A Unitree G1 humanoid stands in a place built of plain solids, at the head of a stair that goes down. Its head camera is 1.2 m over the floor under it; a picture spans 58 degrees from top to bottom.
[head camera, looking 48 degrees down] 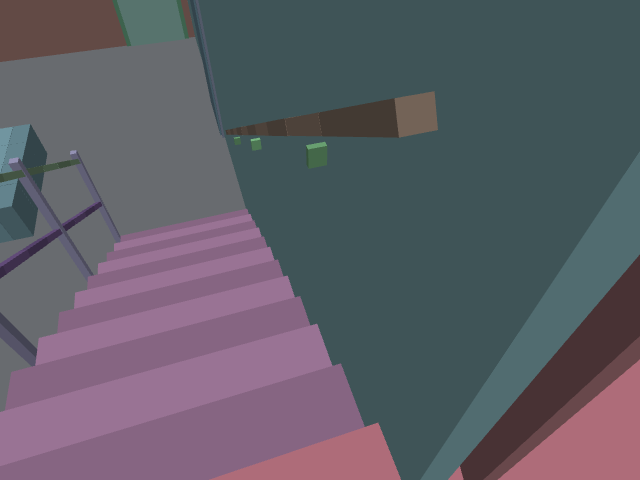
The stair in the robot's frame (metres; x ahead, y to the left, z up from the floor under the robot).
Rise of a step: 0.18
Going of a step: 0.27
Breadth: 1.28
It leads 18 degrees to the left of straight ahead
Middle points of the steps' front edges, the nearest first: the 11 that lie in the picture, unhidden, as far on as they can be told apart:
0.48 0.53 -0.18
0.74 0.62 -0.35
1.00 0.70 -0.53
1.27 0.78 -0.71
1.53 0.87 -0.89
1.79 0.95 -1.07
2.05 1.04 -1.24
2.31 1.12 -1.42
2.57 1.20 -1.60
2.83 1.29 -1.78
3.09 1.37 -1.96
